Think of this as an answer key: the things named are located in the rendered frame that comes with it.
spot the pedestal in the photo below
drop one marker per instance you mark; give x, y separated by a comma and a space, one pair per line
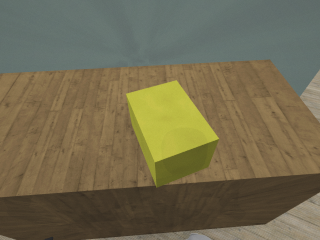
72, 168

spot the carton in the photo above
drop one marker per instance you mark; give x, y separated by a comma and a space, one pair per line
174, 137

